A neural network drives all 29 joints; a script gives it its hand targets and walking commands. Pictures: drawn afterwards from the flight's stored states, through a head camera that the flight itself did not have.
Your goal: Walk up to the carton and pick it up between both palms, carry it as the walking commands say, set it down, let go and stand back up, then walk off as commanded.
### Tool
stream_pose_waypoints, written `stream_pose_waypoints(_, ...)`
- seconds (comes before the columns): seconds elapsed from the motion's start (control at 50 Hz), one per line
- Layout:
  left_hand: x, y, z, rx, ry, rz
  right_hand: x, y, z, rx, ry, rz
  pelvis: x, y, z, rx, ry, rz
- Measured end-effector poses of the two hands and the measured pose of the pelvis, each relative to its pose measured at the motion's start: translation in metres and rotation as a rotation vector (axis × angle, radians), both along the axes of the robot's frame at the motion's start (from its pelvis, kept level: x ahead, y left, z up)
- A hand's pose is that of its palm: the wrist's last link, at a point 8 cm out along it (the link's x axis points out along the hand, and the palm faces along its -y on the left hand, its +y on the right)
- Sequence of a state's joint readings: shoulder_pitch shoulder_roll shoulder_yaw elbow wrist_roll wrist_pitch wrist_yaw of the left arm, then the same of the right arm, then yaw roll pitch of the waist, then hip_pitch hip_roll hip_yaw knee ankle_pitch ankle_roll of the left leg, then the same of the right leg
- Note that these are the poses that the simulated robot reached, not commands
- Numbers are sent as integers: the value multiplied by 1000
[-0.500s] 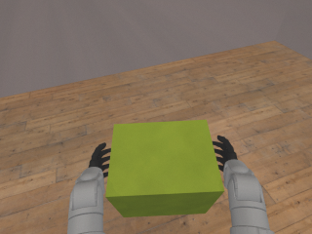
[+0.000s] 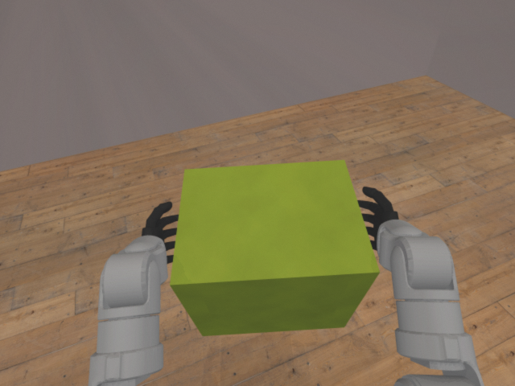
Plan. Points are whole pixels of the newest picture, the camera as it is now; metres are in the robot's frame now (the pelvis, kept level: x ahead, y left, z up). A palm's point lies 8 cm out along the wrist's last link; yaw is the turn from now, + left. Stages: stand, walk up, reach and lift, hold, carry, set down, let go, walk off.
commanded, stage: carry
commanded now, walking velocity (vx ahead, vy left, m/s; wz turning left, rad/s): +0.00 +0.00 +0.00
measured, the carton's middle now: (269, 253) +0.33 -0.01 +0.04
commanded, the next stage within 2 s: none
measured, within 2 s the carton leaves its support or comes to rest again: neither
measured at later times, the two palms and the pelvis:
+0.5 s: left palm (98, 302) +0.24 +0.24 +0.07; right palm (331, 266) +0.27 -0.10 +0.07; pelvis -0.01 +0.05 +0.00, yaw +5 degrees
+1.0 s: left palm (61, 315) +0.21 +0.28 +0.08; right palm (319, 307) +0.20 -0.06 +0.09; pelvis -0.03 +0.12 +0.00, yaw -1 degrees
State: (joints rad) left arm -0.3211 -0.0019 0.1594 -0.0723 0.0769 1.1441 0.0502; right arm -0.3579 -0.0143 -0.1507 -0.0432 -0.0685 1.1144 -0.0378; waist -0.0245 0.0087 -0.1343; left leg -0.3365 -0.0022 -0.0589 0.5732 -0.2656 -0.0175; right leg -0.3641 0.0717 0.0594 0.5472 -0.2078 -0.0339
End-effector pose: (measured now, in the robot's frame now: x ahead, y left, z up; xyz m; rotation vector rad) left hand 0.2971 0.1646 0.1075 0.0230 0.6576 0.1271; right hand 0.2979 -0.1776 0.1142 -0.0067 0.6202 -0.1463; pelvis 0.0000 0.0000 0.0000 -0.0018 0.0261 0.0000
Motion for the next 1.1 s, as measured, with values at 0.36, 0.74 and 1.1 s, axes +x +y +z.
stream_pose_waypoints(0.36, -31, 44, -19, -63, 95, 96, -6, 46, -10, 20, 97, 27, -12, 22, 0, 0, 29, 27)
stream_pose_waypoints(0.74, -72, 129, -33, -124, 37, 154, -50, 130, -30, 73, 42, -5, -21, 102, -3, -11, 51, 16)
stream_pose_waypoints(1.1, -94, 121, -25, -105, 32, 39, -101, 121, -14, 52, 31, -87, -43, 120, 2, -9, 16, -20)
